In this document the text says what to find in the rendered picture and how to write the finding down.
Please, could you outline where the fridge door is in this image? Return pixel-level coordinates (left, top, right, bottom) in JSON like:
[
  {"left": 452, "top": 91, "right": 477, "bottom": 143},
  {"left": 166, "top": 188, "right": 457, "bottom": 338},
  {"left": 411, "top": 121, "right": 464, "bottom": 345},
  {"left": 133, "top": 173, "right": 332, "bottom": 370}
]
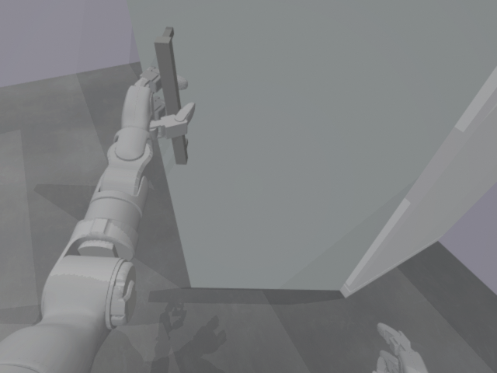
[{"left": 127, "top": 0, "right": 497, "bottom": 291}]

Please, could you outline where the robot left upper arm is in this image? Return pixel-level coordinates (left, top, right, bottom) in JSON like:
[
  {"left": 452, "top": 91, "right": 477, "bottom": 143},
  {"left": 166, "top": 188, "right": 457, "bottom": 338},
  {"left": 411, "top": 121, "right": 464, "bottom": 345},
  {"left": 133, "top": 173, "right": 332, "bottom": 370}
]
[{"left": 0, "top": 255, "right": 137, "bottom": 373}]

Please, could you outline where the right robot hand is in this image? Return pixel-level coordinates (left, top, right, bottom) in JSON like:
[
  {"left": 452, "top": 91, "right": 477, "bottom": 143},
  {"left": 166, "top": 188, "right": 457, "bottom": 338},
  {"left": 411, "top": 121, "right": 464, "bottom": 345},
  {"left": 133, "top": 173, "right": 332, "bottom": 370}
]
[{"left": 372, "top": 322, "right": 429, "bottom": 373}]

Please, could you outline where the robot left forearm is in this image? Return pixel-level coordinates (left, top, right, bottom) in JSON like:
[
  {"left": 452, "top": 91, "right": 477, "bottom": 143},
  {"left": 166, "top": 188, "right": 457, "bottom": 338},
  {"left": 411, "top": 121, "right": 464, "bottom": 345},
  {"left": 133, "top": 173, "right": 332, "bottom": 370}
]
[{"left": 41, "top": 127, "right": 155, "bottom": 317}]

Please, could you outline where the handle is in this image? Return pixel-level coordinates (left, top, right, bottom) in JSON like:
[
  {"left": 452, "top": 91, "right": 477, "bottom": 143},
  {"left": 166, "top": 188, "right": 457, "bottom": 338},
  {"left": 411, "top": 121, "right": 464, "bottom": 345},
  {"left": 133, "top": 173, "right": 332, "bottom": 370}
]
[{"left": 154, "top": 27, "right": 188, "bottom": 165}]

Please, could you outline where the left robot hand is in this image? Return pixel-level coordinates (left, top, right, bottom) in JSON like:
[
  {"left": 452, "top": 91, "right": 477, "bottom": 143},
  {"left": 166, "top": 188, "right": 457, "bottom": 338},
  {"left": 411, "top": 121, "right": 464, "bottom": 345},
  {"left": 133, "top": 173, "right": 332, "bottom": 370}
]
[{"left": 121, "top": 66, "right": 195, "bottom": 140}]

